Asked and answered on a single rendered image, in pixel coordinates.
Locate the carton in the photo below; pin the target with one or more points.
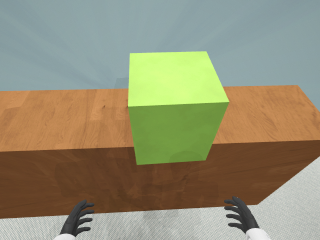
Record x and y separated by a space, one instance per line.
176 104

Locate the pedestal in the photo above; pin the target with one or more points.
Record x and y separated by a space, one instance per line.
60 147

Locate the right robot hand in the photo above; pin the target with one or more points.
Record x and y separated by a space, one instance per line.
245 216

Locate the right robot forearm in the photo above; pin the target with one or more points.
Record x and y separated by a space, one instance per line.
256 234

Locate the left robot hand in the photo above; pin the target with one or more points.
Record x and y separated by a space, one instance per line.
73 221

